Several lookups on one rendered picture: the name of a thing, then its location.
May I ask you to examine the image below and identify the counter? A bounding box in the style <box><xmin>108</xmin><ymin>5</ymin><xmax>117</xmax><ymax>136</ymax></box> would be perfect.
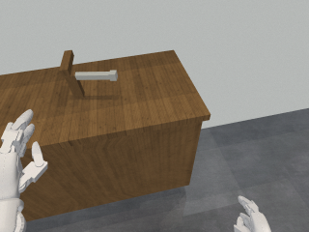
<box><xmin>0</xmin><ymin>49</ymin><xmax>211</xmax><ymax>222</ymax></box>

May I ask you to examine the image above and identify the robot left hand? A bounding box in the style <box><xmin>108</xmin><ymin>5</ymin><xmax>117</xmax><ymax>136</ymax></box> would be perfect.
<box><xmin>0</xmin><ymin>109</ymin><xmax>48</xmax><ymax>200</ymax></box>

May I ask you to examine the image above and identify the robot right hand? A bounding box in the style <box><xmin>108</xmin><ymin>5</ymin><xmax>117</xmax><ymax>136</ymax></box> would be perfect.
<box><xmin>234</xmin><ymin>195</ymin><xmax>271</xmax><ymax>232</ymax></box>

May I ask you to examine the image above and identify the tap lever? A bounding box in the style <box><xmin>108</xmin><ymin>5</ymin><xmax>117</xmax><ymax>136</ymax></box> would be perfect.
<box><xmin>74</xmin><ymin>70</ymin><xmax>118</xmax><ymax>81</ymax></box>

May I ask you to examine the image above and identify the robot left forearm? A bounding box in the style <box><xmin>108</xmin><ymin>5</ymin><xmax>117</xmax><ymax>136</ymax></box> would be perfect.
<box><xmin>0</xmin><ymin>198</ymin><xmax>27</xmax><ymax>232</ymax></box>

